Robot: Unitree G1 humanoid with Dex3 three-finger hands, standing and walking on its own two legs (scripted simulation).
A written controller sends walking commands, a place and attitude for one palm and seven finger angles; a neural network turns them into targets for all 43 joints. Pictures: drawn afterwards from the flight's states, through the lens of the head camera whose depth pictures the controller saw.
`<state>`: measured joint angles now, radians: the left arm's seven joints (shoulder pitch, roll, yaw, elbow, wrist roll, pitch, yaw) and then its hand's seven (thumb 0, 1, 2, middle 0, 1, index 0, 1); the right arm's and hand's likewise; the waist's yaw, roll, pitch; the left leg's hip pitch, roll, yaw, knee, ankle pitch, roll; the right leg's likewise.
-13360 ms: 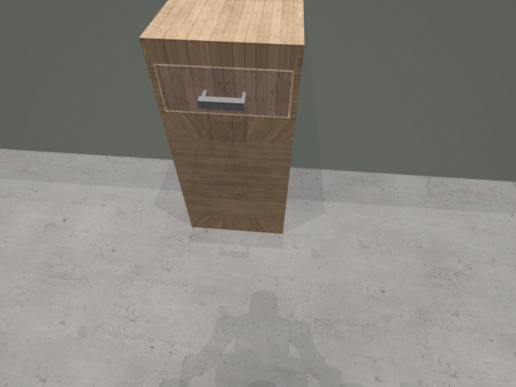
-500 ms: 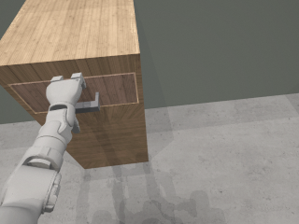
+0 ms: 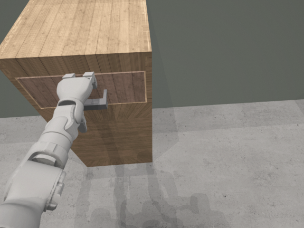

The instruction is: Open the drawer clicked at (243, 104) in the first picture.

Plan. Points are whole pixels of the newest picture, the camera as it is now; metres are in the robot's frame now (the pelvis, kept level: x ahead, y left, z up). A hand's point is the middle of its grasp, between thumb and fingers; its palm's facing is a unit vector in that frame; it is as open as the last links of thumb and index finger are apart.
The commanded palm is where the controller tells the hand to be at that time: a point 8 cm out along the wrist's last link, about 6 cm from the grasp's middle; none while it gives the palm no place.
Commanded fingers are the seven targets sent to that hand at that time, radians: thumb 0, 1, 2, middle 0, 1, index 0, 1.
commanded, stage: move the hooked fingers above the handle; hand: left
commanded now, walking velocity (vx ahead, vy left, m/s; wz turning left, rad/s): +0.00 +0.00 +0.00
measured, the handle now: (87, 99) +0.51 +0.21 -0.01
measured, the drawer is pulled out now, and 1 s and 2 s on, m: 0.00 0.00 0.00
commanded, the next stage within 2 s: none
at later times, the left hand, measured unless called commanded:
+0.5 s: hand (73, 100) +0.46 +0.22 +0.05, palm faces -0.09 +0.00 -1.00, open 13.7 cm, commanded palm +0.44 +0.20 +0.11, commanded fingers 0.00 -0.50 0.30 -0.30 -1.20 -0.30 -1.20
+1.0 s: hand (78, 98) +0.46 +0.21 +0.06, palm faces -0.09 -0.02 -1.00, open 13.7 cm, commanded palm +0.43 +0.22 +0.10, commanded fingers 0.00 -0.50 0.30 -0.30 -1.20 -0.30 -1.20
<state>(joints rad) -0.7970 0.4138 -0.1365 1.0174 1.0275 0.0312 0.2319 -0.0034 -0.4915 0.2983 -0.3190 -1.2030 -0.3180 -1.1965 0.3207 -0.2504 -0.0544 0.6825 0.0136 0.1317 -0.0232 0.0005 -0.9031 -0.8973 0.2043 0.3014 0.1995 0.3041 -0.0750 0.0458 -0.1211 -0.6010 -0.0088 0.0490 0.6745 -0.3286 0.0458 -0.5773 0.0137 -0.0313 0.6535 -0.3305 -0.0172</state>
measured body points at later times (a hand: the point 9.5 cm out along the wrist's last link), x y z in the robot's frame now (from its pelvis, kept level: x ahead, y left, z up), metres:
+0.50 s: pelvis +0.01 -0.01 +0.00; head +0.06 -0.02 +0.45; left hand +0.46 +0.22 +0.11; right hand +0.05 -0.27 -0.13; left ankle -0.01 +0.09 -0.72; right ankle -0.02 -0.11 -0.72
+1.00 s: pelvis +0.00 -0.01 +0.00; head +0.05 -0.03 +0.45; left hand +0.46 +0.20 +0.11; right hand +0.05 -0.26 -0.14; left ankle -0.01 +0.09 -0.72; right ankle -0.02 -0.11 -0.72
